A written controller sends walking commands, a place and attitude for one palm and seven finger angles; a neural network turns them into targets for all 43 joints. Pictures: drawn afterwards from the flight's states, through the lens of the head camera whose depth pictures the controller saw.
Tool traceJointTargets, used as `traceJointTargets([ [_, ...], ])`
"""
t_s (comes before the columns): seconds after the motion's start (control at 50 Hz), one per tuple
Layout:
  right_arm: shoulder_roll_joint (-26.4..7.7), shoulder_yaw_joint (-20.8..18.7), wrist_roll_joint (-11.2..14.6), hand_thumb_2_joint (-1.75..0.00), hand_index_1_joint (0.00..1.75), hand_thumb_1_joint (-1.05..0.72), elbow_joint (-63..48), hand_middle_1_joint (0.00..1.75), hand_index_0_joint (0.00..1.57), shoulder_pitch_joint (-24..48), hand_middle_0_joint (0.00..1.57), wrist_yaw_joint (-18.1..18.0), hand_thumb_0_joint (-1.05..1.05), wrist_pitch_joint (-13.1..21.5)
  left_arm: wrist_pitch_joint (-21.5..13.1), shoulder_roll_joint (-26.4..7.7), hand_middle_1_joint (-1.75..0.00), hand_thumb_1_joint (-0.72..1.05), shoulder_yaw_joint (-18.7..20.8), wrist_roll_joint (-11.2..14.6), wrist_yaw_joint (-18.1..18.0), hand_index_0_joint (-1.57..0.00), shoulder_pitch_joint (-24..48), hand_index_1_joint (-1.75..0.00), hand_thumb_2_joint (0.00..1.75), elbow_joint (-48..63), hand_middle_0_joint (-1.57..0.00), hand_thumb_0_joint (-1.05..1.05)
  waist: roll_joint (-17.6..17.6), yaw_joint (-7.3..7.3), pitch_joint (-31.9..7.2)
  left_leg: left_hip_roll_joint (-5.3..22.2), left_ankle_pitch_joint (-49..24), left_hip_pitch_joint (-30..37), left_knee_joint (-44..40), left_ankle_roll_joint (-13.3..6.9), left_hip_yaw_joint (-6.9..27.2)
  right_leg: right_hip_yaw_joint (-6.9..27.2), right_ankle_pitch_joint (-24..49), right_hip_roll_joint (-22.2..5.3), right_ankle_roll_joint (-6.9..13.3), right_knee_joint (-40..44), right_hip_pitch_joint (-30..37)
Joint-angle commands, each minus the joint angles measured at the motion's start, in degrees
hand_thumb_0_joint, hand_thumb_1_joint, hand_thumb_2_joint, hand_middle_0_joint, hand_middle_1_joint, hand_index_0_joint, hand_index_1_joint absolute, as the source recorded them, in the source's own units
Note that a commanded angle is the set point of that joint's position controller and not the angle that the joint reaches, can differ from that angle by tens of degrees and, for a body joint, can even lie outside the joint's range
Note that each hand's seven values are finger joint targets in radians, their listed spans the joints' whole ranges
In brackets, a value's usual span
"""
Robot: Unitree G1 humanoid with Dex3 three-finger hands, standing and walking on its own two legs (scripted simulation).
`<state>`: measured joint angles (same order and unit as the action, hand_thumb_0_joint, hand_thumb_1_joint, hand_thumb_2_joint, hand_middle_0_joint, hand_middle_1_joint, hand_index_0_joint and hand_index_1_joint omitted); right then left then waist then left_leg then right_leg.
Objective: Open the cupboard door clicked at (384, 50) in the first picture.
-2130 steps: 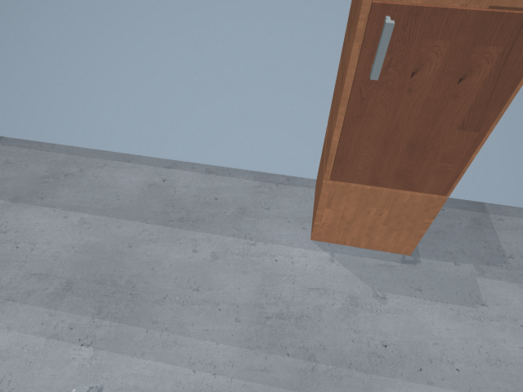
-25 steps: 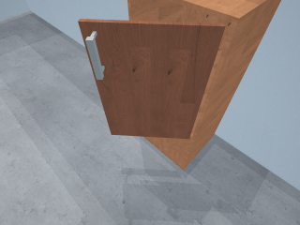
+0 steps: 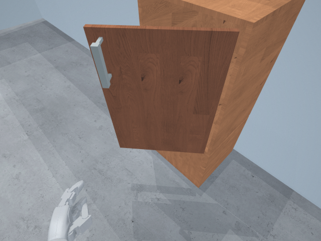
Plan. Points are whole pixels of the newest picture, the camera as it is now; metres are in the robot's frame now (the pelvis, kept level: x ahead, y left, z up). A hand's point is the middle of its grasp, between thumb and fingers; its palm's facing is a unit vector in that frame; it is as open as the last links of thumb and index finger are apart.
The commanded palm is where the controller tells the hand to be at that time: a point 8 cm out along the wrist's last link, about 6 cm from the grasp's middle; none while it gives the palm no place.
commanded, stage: raise the hand with hooked fingers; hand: left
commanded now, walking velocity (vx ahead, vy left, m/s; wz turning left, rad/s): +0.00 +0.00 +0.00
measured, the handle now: (103, 63) +0.56 +0.20 +0.16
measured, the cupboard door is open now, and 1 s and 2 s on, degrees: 40 40 40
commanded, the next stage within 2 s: move the hooked fingers beside the handle in 1.94 s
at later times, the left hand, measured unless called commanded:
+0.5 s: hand (69, 208) +0.19 +0.22 +0.03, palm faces -0.07 -1.00 -0.06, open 10.0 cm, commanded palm +0.16 +0.27 +0.04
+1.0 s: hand (34, 175) +0.23 +0.27 +0.10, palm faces +0.02 -1.00 -0.06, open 12.9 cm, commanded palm +0.20 +0.32 +0.11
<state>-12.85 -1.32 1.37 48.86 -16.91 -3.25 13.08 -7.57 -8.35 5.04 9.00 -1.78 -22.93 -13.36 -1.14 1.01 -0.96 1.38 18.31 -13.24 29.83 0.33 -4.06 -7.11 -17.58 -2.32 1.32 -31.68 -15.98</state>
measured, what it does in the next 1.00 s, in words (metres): stands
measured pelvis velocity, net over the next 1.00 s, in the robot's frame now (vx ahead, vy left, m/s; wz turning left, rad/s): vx -0.03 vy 0.03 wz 0.00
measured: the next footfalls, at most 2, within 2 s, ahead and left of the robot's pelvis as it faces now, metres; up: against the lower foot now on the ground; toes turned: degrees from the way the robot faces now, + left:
none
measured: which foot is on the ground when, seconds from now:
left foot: down 0.00-1.00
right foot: down 0.00-1.00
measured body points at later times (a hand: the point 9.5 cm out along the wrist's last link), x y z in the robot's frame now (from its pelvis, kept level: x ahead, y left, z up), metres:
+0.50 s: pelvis -0.04 +0.00 -0.04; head -0.01 +0.01 +0.41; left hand +0.19 +0.27 +0.03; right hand +0.14 -0.22 -0.11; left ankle -0.03 +0.12 -0.73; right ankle -0.01 -0.10 -0.73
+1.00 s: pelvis -0.03 +0.03 -0.01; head -0.03 +0.03 +0.44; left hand +0.22 +0.33 +0.11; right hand +0.16 -0.21 -0.06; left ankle -0.03 +0.12 -0.73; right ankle -0.01 -0.10 -0.73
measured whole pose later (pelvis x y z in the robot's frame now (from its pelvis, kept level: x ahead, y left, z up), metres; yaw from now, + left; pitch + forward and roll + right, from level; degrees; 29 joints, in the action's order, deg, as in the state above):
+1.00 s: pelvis -0.03 +0.03 -0.01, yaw +0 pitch +0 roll -1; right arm -15.7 3.4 3.2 34.9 -14.0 -5.3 18.1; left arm -5.9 -20.8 20.4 18.0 23.2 -4.4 -7.2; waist -1.2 -2.0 -1.7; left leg 1.1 20.1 -17.1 36.9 -1.8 -3.6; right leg -6.8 -16.3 -2.6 -0.2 -33.9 -17.6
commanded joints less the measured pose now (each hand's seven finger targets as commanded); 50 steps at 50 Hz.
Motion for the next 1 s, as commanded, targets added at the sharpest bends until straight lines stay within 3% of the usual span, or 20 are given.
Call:
traceJointTargets([
  [0.0, -8.11, -3.82, -0.76, -0.9, 0.3, -0.9, -15.04, 0.3, 0.2, 8.04, 0.2, 1.26, 0.0, 5.5, -16.14, -3.06, -0.43, 0.69, 6.62, 3.78, 9.53, -0.22, -12.29, -0.43, 0.81, 0.68, -0.22, 0.0, 11.04, -3.88, -2.23, -1.98, -12.93, -13.33, 7.12, 0.2, 2.35, 1.45, 12.63, 1.13, -0.33, -5.97, -7.67],
  [0.02, -8.4, -4.13, -0.73, -0.9, 0.3, -0.9, -16.58, 0.3, 0.2, 9.21, 0.2, 1.94, 0.0, 5.39, -20.46, -3.5, -0.45, 0.67, 6.95, 4.6, 13.28, -0.22, -12.23, -0.45, 0.8, 0.28, -0.22, 0.0, 11.85, -4.08, -2.56, -2.27, -10.6, -17.44, 9.99, 0.34, 1.88, 2.56, 12.24, 1.03, -0.35, -8.56, -9.45],
  [0.06, -9.31, -4.69, -0.26, -0.9, 0.3, -0.9, -19.79, 0.3, 0.2, 9.9, 0.2, 2.89, 0.0, 5.79, -28.15, -7.57, -0.48, 0.62, 9.45, 5.61, 21.06, -0.22, -9.19, -0.48, 0.78, 1.17, -0.22, 0.0, 10.74, -3.62, -6.54, -2.93, -7.04, -22.97, 15.39, 0.31, 1.61, 6.26, 10.62, -0.23, -0.22, -11.66, -10.45],
  [0.1, -10.05, -4.47, 0.84, -0.9, 0.3, -0.9, -23.71, 0.3, 0.2, 10.17, 0.2, 3.07, 0.0, 5.44, -28.28, -11.78, -0.51, 0.57, 13.0, 7.94, 26.52, -0.22, -7.22, -0.51, 0.76, 3.65, -0.22, 0.0, 4.58, -4.56, -12.0, -3.69, -5.8, -23.91, 17.85, -0.26, 0.49, 10.37, 8.84, -1.63, -0.24, -11.72, -8.62],
  [0.14, -9.84, -3.82, 1.66, -0.9, 0.3, -0.9, -26.94, 0.3, 0.2, 10.5, 0.2, 1.94, 0.0, 4.93, -25.09, -12.84, -0.54, 0.53, 14.23, 11.56, 28.16, -0.23, -0.97, -0.54, 0.74, 10.24, -0.23, 0.0, 4.71, -3.64, -14.72, -4.12, -3.28, -24.37, 18.65, -0.88, 0.05, 12.64, 3.33, -1.9, -1.46, -9.43, -8.03],
  [0.18, -9.78, -3.26, 1.61, -0.9, 0.3, -0.9, -27.4, 0.3, 0.2, 8.7, 0.2, 0.78, 0.0, 4.34, -23.06, -15.6, -0.57, 0.48, 16.36, 13.38, 27.13, -0.23, 7.57, -0.57, 0.72, 15.61, -0.23, 0.0, 5.15, -2.02, -13.65, -3.29, -0.83, -24.59, 19.39, -1.26, 1.41, 13.59, -3.26, -1.16, -1.85, -7.9, -10.17],
  [0.2, -9.42, -2.9, 1.65, -0.9, 0.3, -0.9, -27.28, 0.3, 0.2, 7.95, 0.2, 0.38, 0.0, 4.38, -23.04, -15.21, -0.58, 0.46, 15.08, 13.06, 26.41, -0.23, 12.3, -0.58, 0.71, 19.87, -0.23, 0.0, 2.12, -0.87, -13.47, -2.75, -1.07, -23.2, 19.48, -1.48, 1.78, 13.8, -3.82, -0.93, -1.77, -7.43, -10.49],
  [0.26, -9.09, -2.06, 1.25, -0.9, 0.3, -0.9, -25.03, 0.3, 0.2, 5.63, 0.2, -0.46, 0.0, 5.02, -23.57, -14.95, -0.63, 0.39, 12.1, 10.3, 24.1, -0.24, 17.57, -0.63, 0.68, 25.05, -0.24, 0.0, -3.78, 0.92, -13.16, -1.5, -2.77, -18.83, 18.38, -1.95, 3.1, 10.89, -1.93, 0.52, -0.65, -8.39, -12.26],
  [0.28, -9.68, -1.44, 0.98, -0.9, 0.3, -0.9, -24.81, 0.3, 0.2, 5.0, 0.2, -0.66, 0.0, 5.18, -23.06, -15.23, -0.64, 0.36, 10.29, 9.77, 24.25, -0.24, 20.35, -0.64, 0.67, 26.26, -0.24, 0.0, -4.1, 1.89, -12.08, -1.08, -3.18, -17.74, 18.05, -2.19, 4.01, 9.64, -0.52, 1.36, -0.33, -9.35, -13.53],
  [0.3, -9.63, -1.31, 1.06, -0.9, 0.3, -0.9, -24.09, 0.3, 0.2, 4.95, 0.2, -0.9, 0.0, 5.5, -22.31, -15.38, -0.66, 0.34, 9.88, 9.03, 24.39, -0.24, 20.43, -0.66, 0.66, 25.31, -0.24, 0.0, -5.27, 1.97, -12.16, -0.96, -2.79, -16.98, 17.28, -2.17, 4.27, 8.9, -0.28, 1.41, -0.21, -9.16, -13.55],
  [0.34, -9.68, -0.88, 1.24, -0.9, 0.3, -0.9, -23.32, 0.3, 0.2, 5.04, 0.2, -1.21, 0.0, 6.16, -19.82, -15.62, -0.69, 0.29, 9.73, 8.42, 24.94, -0.24, 18.53, -0.69, 0.64, 22.33, -0.24, 0.0, -5.41, 1.7, -11.52, -0.93, -2.53, -16.23, 15.5, -2.16, 4.94, 7.26, 0.22, 1.66, -0.25, -8.6, -13.04],
  [0.38, -10.2, -0.35, 1.28, -0.9, 0.3, -0.9, -23.22, 0.3, 0.2, 5.67, 0.2, -1.48, 0.0, 6.34, -16.05, -18.32, -0.72, 0.25, 12.79, 9.25, 25.8, -0.25, 16.93, -0.72, 0.62, 18.11, -0.25, 0.0, -4.37, 0.18, -10.89, -1.01, -3.07, -16.52, 13.83, -1.89, 5.58, 6.76, 0.63, 1.97, 0.01, -7.78, -10.38],
  [0.44, -9.46, 0.14, 1.46, -0.9, 0.3, -0.9, -24.17, 0.3, 0.2, 6.88, 0.2, -1.47, 0.0, 6.33, -11.51, -19.06, -0.76, 0.18, 15.73, 10.41, 25.76, -0.25, 13.14, -0.76, 0.59, 16.51, -0.25, 0.0, -1.53, -1.89, -12.89, -1.09, -3.38, -16.03, 10.93, -1.64, 5.32, 6.04, 0.13, 1.42, -0.52, -5.86, -6.54],
  [0.48, -9.4, 0.55, 1.18, -0.9, 0.3, -0.9, -24.67, 0.3, 0.2, 7.55, 0.2, -1.38, 0.0, 6.4, -9.5, -20.5, -0.8, 0.13, 18.55, 11.68, 25.31, -0.25, 12.36, -0.8, 0.57, 15.45, -0.25, 0.0, -0.26, -3.37, -11.84, -1.11, -5.41, -15.61, 9.45, -1.41, 5.69, 5.24, 2.06, 1.85, -0.1, -5.71, -4.27],
  [0.54, -9.07, 0.76, 1.02, -0.9, 0.3, -0.9, -24.78, 0.3, 0.2, 6.89, 0.2, -0.96, 0.0, 7.08, -9.37, -19.3, -0.84, 0.06, 18.68, 12.28, 24.24, -0.26, 11.97, -0.84, 0.54, 18.34, -0.26, 0.0, -0.14, -3.38, -12.96, -1.06, -7.02, -13.82, 7.85, -1.35, 5.09, 4.33, 4.68, 1.83, -0.43, -5.21, -3.42],
  [0.64, -10.03, 0.84, 1.19, -0.9, 0.3, -0.9, -23.83, 0.3, 0.2, 5.65, 0.2, -1.06, 0.0, 8.46, -9.2, -19.1, -0.92, -0.06, 17.1, 11.52, 24.16, -0.27, 16.53, -0.92, 0.49, 18.92, -0.27, 0.0, -0.06, -2.09, -9.88, -0.75, -5.22, -11.56, 5.41, -1.4, 5.32, 3.44, 2.85, 2.2, -0.41, -3.73, -4.87],
  [0.72, -10.2, 0.84, 1.26, -0.9, 0.3, -0.9, -23.16, 0.3, 0.2, 5.34, 0.2, -1.54, 0.0, 9.34, -8.19, -21.94, -0.98, -0.15, 18.75, 11.01, 24.1, -0.27, 21.22, -0.98, 0.45, 22.24, -0.27, 0.0, -4.3, -2.7, -12.29, -0.7, -7.5, -7.04, 3.48, -1.26, 5.72, 3.11, 5.38, 2.21, 0.0, -2.98, -2.26],
  [0.76, -10.18, 0.83, 1.39, -0.9, 0.3, -0.9, -22.78, 0.3, 0.2, 5.28, 0.2, -1.78, 0.0, 9.58, -7.5, -22.08, -1.0, -0.2, 19.12, 10.91, 23.85, -0.28, 21.67, -1.0, 0.43, 22.09, -0.28, 0.0, -2.58, -2.54, -11.57, -0.49, -8.61, -5.79, 2.62, -1.23, 5.92, 2.55, 6.74, 2.31, -0.15, -2.37, -1.88],
  [0.8, -10.33, 1.24, 1.47, -0.9, 0.3, -0.9, -22.36, 0.3, 0.2, 5.82, 0.2, -2.01, 0.0, 9.31, -6.22, -22.55, -1.03, -0.24, 19.19, 10.93, 24.0, -0.28, 24.42, -1.03, 0.41, 21.27, -0.28, 0.0, -3.41, -2.5, -8.61, -0.42, -8.85, -5.23, 1.28, -1.08, 6.2, 2.37, 7.31, 2.57, 0.1, -1.48, -1.54],
  [0.98, -10.12, 2.35, 1.85, -0.9, 0.3, -0.9, -22.13, 0.3, 0.2, 6.99, 0.2, -3.04, 0.0, 7.83, 0.14, -26.23, -1.17, -0.45, 21.23, 10.5, 25.68, -0.3, 33.92, -1.17, 0.32, 18.25, -0.3, 0.0, -4.81, -3.23, -7.62, -0.51, -11.34, 0.59, -2.95, -0.82, 6.75, 2.31, 9.98, 3.11, 0.47, 2.74, 2.87],
])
